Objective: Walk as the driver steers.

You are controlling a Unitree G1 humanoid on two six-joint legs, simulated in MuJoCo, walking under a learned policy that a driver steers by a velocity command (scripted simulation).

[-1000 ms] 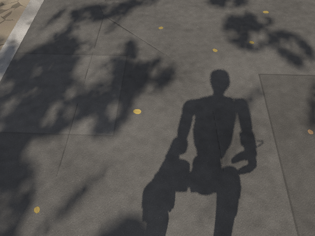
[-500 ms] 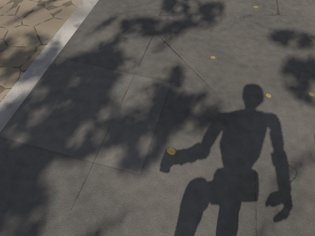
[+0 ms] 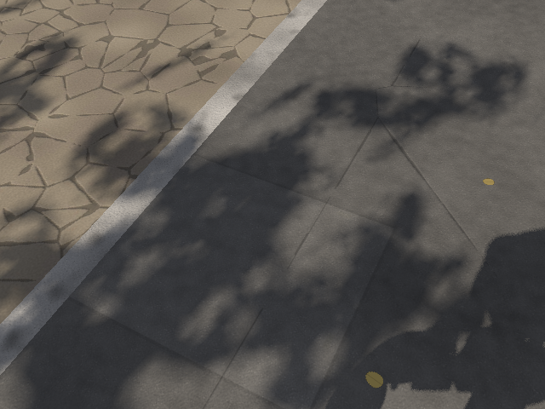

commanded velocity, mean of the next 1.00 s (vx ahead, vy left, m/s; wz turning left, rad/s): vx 0.50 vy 0.00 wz -0.41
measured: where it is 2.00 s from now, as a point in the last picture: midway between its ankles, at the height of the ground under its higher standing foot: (428, 266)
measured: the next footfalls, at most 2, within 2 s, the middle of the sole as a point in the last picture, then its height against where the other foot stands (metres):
left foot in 0.24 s outside the picture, level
right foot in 0.78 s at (362, 408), level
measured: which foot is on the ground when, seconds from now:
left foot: up 0.00-0.22, down 0.24-0.80, up 0.82-1.00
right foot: down 0.00-0.26, up 0.28-0.76, down 0.78-1.00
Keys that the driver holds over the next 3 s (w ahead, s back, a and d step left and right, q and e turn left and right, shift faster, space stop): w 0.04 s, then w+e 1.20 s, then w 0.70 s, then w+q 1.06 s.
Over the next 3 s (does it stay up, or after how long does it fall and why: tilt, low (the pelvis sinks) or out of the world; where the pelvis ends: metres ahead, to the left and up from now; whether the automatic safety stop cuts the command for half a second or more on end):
stays up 1.34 -0.70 -0.02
